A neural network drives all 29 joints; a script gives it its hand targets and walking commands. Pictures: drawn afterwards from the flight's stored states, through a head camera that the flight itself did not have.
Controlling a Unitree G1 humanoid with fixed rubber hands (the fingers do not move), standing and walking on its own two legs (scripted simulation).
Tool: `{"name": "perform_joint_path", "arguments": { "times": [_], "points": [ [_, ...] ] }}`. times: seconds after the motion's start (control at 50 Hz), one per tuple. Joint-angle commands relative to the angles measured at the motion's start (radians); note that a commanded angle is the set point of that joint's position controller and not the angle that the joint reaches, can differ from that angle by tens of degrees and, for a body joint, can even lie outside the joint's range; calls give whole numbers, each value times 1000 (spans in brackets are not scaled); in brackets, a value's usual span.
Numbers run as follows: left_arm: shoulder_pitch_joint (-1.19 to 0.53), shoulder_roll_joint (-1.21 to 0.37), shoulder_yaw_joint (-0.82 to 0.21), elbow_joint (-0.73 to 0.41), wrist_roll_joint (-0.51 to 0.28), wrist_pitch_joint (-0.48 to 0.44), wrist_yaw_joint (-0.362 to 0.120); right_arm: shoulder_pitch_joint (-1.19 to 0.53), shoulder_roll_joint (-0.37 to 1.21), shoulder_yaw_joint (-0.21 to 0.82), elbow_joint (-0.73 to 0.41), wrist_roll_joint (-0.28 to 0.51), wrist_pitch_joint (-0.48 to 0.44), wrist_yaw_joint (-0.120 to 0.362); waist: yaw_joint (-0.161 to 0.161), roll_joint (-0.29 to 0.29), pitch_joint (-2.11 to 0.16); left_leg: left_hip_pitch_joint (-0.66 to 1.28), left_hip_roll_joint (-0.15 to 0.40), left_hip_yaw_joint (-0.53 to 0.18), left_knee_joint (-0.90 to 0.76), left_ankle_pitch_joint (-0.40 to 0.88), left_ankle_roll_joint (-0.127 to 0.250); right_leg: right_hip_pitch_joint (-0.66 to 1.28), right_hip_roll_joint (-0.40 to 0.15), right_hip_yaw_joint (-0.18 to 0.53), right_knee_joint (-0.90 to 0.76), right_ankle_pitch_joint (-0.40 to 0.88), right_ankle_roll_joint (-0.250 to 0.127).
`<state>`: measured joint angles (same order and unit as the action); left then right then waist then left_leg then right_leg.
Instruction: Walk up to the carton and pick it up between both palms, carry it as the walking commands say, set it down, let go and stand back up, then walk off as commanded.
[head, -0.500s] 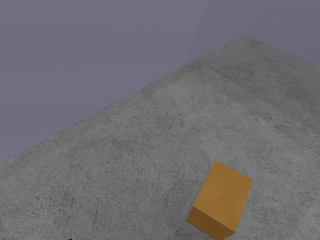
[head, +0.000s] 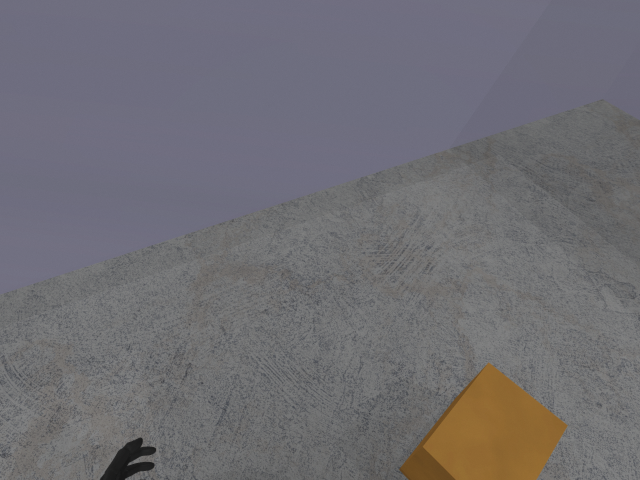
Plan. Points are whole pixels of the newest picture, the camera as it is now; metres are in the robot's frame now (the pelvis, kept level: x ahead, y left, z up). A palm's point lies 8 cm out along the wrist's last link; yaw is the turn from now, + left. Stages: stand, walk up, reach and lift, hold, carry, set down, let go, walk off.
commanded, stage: walk off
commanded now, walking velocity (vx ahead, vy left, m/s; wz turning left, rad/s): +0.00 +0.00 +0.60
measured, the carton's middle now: (475, 449) +0.27 -0.42 -0.62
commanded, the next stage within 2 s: none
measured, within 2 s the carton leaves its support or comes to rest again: neither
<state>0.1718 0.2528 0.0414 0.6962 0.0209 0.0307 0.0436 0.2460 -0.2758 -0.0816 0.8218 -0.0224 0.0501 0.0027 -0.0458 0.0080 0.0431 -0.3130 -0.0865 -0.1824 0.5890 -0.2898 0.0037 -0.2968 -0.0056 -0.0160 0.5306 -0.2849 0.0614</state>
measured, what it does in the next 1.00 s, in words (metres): steps on the spot, turning left: left foot, then right foot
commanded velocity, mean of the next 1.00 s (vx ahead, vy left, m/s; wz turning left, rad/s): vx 0.00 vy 0.00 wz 0.60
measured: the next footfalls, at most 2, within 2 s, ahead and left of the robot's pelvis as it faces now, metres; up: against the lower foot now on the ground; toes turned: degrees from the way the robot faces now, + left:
left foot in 0.38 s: +0.03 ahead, +0.14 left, +0.00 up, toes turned +18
right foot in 0.78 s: +0.14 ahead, -0.06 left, +0.00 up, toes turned +27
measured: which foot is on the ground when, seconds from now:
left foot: down 0.00-0.00, up 0.02-0.36, down 0.38-0.78, up 0.80-1.00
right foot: down 0.00-0.38, up 0.40-0.76, down 0.78-1.00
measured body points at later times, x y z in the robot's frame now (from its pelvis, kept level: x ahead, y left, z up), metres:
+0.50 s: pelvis +0.01 +0.03 +0.00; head +0.04 +0.07 +0.45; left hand +0.01 +0.33 -0.13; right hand +0.22 -0.19 -0.10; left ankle -0.01 +0.13 -0.73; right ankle +0.02 -0.11 -0.67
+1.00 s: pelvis +0.03 +0.01 +0.01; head +0.06 +0.01 +0.46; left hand -0.01 +0.29 -0.09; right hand +0.26 -0.17 -0.12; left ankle -0.06 +0.11 -0.67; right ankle +0.10 -0.08 -0.73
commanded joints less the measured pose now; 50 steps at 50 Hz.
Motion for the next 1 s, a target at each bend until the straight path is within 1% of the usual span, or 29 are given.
{"name": "perform_joint_path", "arguments": {
  "times": [0.0, 0.02, 0.04, 0.06, 0.12, 0.18, 0.2, 0.24, 0.3, 0.34, 0.36, 0.38, 0.4, 0.42, 0.46, 0.54, 0.6, 0.66, 0.7, 0.74, 0.76, 0.78, 0.8, 0.82, 0.84, 0.86, 0.9, 0.92, 0.98],
  "points": [
    [132, 278, 68, -44, 8, -25, 18, -10, -49, -15, -109, 17, -23, -17, 67, -301, -118, -308, -41, 53, 207, -244, -27, 290, -442, 430, -306, 64, -145],
    [125, 226, 57, -43, 14, -23, 12, -47, -140, -41, -94, -14, -17, -17, 84, -183, -101, -262, 47, 60, 430, -288, -42, 187, -480, 431, -308, 78, -217],
    [71, 161, 36, -47, 13, -27, 7, -50, -122, -41, -92, -14, -16, -3, 51, -162, -60, -260, 68, 68, 501, -246, -46, 108, -427, 349, -313, 47, -220],
    [8, 120, 25, -55, 13, -27, 6, -3, -130, -46, -63, -8, -11, 9, 8, -123, -12, -258, 83, 71, 542, -188, -60, 110, -348, 246, -276, 159, -198],
    [-10, 92, 22, -70, 18, -31, 5, 39, -110, -41, -43, 1, 8, 35, 7, -173, -36, -225, 94, 149, 527, -122, -88, 111, -269, 64, -231, 278, -180],
    [92, 141, 45, -36, 18, -32, 0, -49, -56, -16, -83, 13, 13, 51, 63, -237, -30, -249, 106, 180, 393, -168, -110, 194, -291, 35, -199, 385, -192],
    [85, 152, 53, -29, 21, -34, -3, -58, -42, -9, -86, 13, 12, 52, 66, -203, -56, -209, 105, 205, 333, -165, -107, 220, -289, -1, -186, 397, -189],
    [138, 158, 59, -5, 20, -28, -6, -125, -51, -8, -123, 6, 14, 55, 106, -216, -68, -153, 98, 246, 227, -202, -91, 226, -321, -12, -158, 450, -199],
    [117, 189, 74, -1, 17, -29, -20, -69, -62, -5, -115, 19, 5, 49, 88, -279, -95, -42, 88, 270, 74, -133, -66, 207, -314, -52, -99, 494, -167],
    [112, 182, 71, 6, -4, -23, -23, -27, -88, -21, -105, -11, -13, 38, 34, -161, -96, 99, 84, 277, -150, 78, -39, 136, -312, -116, 41, 432, -96],
    [148, 149, 62, 3, -6, -23, -24, 31, -128, -32, -91, -30, -29, 28, 12, 3, -129, 254, 157, 172, -245, 170, -24, 1, -279, -164, 186, 291, -35],
    [121, 102, 55, -69, -1, -19, -32, 64, -263, -58, -102, -9, -41, 17, -3, 279, -98, 362, 453, -250, -260, 533, 104, -308, -98, -209, 407, -284, 41],
    [-3, 97, 46, -97, 7, -2, -22, 151, -305, -75, -71, 2, -42, 8, -75, 215, -164, 333, 495, -246, -219, 677, 222, -295, -93, -38, 560, -372, 34],
    [3, 114, 45, -94, 1, 10, -21, 122, -217, -51, -75, 8, -42, 6, -50, 153, -132, 315, 451, -184, -212, 607, 240, -335, -102, 0, 607, -320, 32],
    [55, 111, 46, -68, -1, 3, -31, -5, -143, -22, -95, 11, -31, -14, 20, 166, -101, 256, 341, -79, -224, 535, 179, -314, -117, 21, 568, -188, 28],
    [76, 102, 43, -58, 7, 6, -36, -23, -149, -17, -102, 8, -29, -15, 45, 125, -93, 143, 276, -33, -232, 524, 165, -209, -80, -7, 488, -114, 38],
    [19, 94, 32, -90, 6, 14, -22, 24, -165, -25, -88, 2, -24, -11, -8, 155, -69, 144, 281, -122, -243, 325, 189, -213, -40, -6, 358, -128, 40],
    [27, 73, 24, -100, -7, 9, -23, -2, -194, -38, -89, 0, -15, 6, 1, 154, -83, 101, 258, -168, -216, 268, 172, -122, -5, -10, 216, -134, 28],
    [13, 57, 20, -112, -8, -1, -17, -33, -197, -42, -95, -5, -12, 7, 10, 159, -76, 71, 251, -198, -186, 372, 153, -55, 15, -19, 129, -104, 18],
    [124, 75, 25, -81, -5, -12, 0, -53, -164, -34, -97, 7, -15, 0, 65, 111, -103, -22, 215, -220, -116, 316, 91, 147, 7, 6, -123, 30, -3],
    [158, 115, 32, -69, 3, -23, 9, -51, -119, -26, -104, 15, -22, 1, 76, 56, -112, -109, 164, -174, -67, 170, 45, 258, -100, 59, -180, 63, -18],
    [145, 240, 59, -77, 17, -23, 7, -77, -44, -5, -145, 38, -25, -1, 80, -232, -90, -322, 3, 17, 140, -123, -12, 308, -355, 334, -294, 44, -128],
    [153, 230, 63, -77, 19, -20, 3, -70, -108, -22, -140, -6, -19, -1, 91, -253, -90, -286, 35, 92, 376, -290, -30, 208, -485, 419, -287, 148, -228],
    [98, 151, 38, -92, 20, -21, -3, -76, -153, -39, -127, -15, -11, 11, 70, -116, -93, -248, 54, 64, 498, -253, -43, 130, -451, 375, -302, 82, -248],
    [29, 128, 29, -97, 13, -22, -8, -15, -136, -41, -97, -12, -6, 22, 12, -122, -25, -236, 74, 66, 538, -205, -49, 71, -377, 263, -285, 119, -214],
    [-36, 129, 29, -115, 18, -26, -5, 35, -114, -41, -76, -3, 3, 34, -13, -162, -24, -233, 88, 91, 564, -154, -58, 79, -317, 170, -271, 97, -182],
    [-46, 116, 30, -119, 14, -24, 1, 31, -119, -40, -69, 0, 9, 44, 5, -195, -6, -229, 80, 135, 533, -104, -93, 66, -256, 73, -268, 115, -175],
    [-6, 118, 33, -104, 21, -24, 2, 4, -115, -36, -76, 3, 9, 47, 35, -170, -41, -221, 92, 162, 501, -108, -101, 110, -266, 58, -254, 114, -173],
    [66, 145, 47, -67, 21, -23, -4, -84, -55, -15, -116, 8, 12, 60, 84, -202, -40, -210, 113, 197, 345, -153, -106, 156, -303, 40, -234, 181, -201]
  ]
}}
